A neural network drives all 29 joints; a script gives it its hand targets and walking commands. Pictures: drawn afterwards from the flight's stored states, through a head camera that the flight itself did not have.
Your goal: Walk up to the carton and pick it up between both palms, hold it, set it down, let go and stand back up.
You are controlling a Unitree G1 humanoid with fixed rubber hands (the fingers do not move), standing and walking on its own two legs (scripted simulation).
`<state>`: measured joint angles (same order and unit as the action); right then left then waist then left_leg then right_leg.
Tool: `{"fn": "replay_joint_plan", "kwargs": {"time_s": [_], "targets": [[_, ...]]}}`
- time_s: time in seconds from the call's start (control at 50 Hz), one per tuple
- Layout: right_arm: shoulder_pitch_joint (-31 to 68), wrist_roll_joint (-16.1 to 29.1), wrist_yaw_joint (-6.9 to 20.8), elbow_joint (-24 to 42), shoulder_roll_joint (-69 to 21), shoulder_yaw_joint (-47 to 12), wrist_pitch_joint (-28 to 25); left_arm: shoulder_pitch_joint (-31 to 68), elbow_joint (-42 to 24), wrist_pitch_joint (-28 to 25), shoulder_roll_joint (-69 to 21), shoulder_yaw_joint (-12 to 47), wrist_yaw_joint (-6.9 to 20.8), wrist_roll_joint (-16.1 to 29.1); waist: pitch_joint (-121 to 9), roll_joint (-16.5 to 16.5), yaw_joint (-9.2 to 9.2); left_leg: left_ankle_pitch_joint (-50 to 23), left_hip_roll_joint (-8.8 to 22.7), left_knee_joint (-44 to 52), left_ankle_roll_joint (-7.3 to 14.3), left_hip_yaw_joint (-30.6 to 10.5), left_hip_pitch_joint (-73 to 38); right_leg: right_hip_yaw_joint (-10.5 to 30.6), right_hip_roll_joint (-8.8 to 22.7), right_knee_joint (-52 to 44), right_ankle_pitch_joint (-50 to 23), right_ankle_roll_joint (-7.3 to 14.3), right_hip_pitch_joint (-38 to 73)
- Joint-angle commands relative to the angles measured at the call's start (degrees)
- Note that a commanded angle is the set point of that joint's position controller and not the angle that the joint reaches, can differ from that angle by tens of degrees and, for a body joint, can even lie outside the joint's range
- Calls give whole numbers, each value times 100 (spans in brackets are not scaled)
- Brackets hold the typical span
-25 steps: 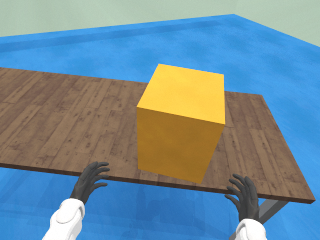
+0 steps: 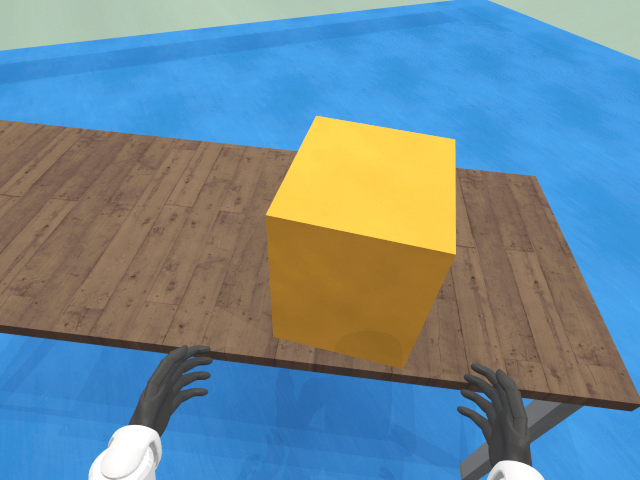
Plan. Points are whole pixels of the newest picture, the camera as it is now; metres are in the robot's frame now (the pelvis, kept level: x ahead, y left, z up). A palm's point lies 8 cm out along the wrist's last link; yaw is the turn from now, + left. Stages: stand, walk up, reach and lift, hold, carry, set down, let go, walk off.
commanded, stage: set down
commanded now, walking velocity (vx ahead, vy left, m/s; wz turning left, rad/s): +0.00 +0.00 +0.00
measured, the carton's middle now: (359, 243) +0.47 +0.00 +0.02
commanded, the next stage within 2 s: let go in 1.28 s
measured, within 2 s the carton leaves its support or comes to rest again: neither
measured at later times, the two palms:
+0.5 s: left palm (158, 426) +0.18 +0.23 -0.02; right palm (521, 476) +0.17 -0.20 -0.02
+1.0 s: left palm (155, 444) +0.17 +0.23 -0.05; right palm out of the picture +0.17 -0.21 -0.05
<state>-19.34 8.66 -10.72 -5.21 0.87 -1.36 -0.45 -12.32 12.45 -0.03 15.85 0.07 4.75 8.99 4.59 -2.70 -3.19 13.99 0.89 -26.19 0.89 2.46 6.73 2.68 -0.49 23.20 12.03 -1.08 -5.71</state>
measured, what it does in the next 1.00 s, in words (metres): stands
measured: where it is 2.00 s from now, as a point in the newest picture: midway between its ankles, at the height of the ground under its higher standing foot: outside the picture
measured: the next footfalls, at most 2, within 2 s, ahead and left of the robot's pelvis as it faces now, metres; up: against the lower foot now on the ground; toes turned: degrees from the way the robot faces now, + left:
none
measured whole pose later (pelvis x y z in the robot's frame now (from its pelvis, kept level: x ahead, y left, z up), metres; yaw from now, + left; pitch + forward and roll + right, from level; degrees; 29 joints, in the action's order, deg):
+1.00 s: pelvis +0.01 -0.01 +0.00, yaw +0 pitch -6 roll +0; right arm -17.6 3.0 -2.7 -22.0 7.2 -0.2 -4.6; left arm -14.8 18.0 6.5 15.8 0.1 2.3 9.0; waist 6.0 -1.0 -1.7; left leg 13.5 0.9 -23.8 0.2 2.5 4.3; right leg 2.7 -0.5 23.2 12.8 -0.3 -4.4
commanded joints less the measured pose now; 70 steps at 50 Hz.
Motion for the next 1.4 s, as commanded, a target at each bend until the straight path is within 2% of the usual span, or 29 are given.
{"fn": "replay_joint_plan", "kwargs": {"time_s": [0.0, 0.02, 0.08, 0.18, 0.34, 0.38, 0.48, 0.52, 0.62, 0.64, 0.68, 0.7, 0.88, 0.9, 0.92, 1.06, 1.08, 1.12, 1.14, 1.22, 1.38], "targets": [[-121, -365, 163, 438, 581, 222, -406, -127, -1217, -56, 862, -299, 4, 121, -392, 842, 100, -1479, 78, 724, -394, -64, -431, -100, -52, -658, -470, 357, 454], [-184, -377, 175, 377, 562, 210, -409, -184, -1057, -41, 838, -332, 27, 97, -347, 824, 131, -1506, 39, 708, -372, -22, -515, -91, -26, -713, -474, 344, 375], [-236, -386, 205, 349, 522, 160, -463, -196, -1117, -87, 865, -364, 37, 75, -354, 782, 137, -1611, 46, 722, -365, -10, -519, -74, -11, -718, -545, 338, 391], [-207, -441, 258, 197, 521, 128, -495, -199, -820, -84, 830, -372, 66, 42, -250, 711, 143, -1381, 19, 758, -327, 26, -535, -63, 43, -777, -441, 312, 300], [206, -597, 450, -284, 770, 297, -451, 38, -317, 116, 574, -245, -15, -97, 48, 799, 174, -721, 62, 943, -321, 16, -221, -128, 18, -756, 28, 370, 245], [279, -631, 505, -301, 787, 309, -464, 34, -107, 187, 523, -223, -30, -128, 90, 756, 186, -622, 63, 973, -325, 10, -164, -160, -5, -756, 101, 391, 212], [392, -701, 581, -382, 833, 374, -554, 166, -135, 283, 522, -236, -105, -176, 13, 666, 171, -500, 45, 1007, -291, 72, -41, -201, -16, -711, 82, 352, 242], [433, -748, 647, -590, 909, 380, -563, 157, 80, 354, 434, -208, -141, -236, 11, 631, 176, -470, 61, 1012, -298, 67, -54, -231, -49, -696, 123, 369, 179], [418, -789, 704, -871, 949, 401, -591, 178, 97, 436, 433, -207, -190, -351, 9, 713, 210, -573, 61, 1018, -320, 106, -115, -279, -45, -698, -3, 370, 192], [378, -781, 708, -753, 934, 397, -611, 133, 51, 430, 463, -265, -197, -334, -87, 653, 207, -644, 65, 989, -317, 109, -135, -299, -55, -673, -82, 349, 269], [400, -794, 724, -919, 970, 384, -614, 175, 110, 447, 449, -250, -215, -376, -66, 606, 200, -729, 40, 969, -320, 140, -175, -301, -47, -670, -147, 328, 211], [432, -795, 734, -909, 947, 385, -634, 209, 21, 449, 453, -237, -241, -372, -172, 686, 190, -706, 49, 963, -329, 137, -150, -310, -50, -648, -106, 341, 242], [619, -860, 881, -1578, 1192, 486, -701, 177, 467, 632, 274, -194, -310, -574, -143, 743, 234, -968, 53, 870, -411, 139, -297, -403, -135, -618, -222, 366, 79], [639, -848, 880, -1421, 1160, 468, -736, 203, 345, 607, 293, -198, -317, -557, -189, 700, 223, -969, 56, 866, -396, 134, -296, -427, -141, -598, -248, 348, 70], [713, -890, 928, -1595, 1196, 519, -751, 239, 407, 630, 264, -167, -354, -584, -221, 808, 235, -946, 69, 861, -409, 111, -323, -426, -138, -602, -192, 382, 30], [898, -940, 1011, -1777, 1229, 532, -749, 362, 582, 672, 266, -140, -394, -581, -256, 573, 271, -888, 60, 834, -371, 115, -300, -447, -127, -577, -253, 345, -1], [967, -979, 1053, -1917, 1306, 591, -751, 399, 596, 695, 192, -102, -434, -599, -275, 696, 270, -845, 90, 856, -394, 78, -320, -481, -166, -542, -140, 376, -69], [1025, -981, 1064, -1931, 1307, 595, -760, 438, 648, 702, 182, -99, -436, -583, -307, 604, 266, -918, 81, 820, -379, 95, -322, -490, -152, -535, -250, 364, -75], [1038, -1012, 1094, -2062, 1318, 594, -750, 406, 759, 731, 136, -83, -452, -632, -238, 676, 293, -914, 91, 829, -396, 84, -332, -494, -167, -557, -199, 386, -117], [1197, -1048, 1151, -2299, 1380, 612, -715, 488, 913, 759, 87, -68, -474, -641, -205, 632, 277, -811, 94, 852, -383, 83, -282, -498, -177, -547, -121, 392, -156], [1367, -1071, 1225, -2594, 1398, 692, -775, 606, 935, 735, 74, -9, -556, -713, -273, 623, 294, -815, 77, 794, -399, 73, -250, -510, -166, -493, -185, 380, -195]]}}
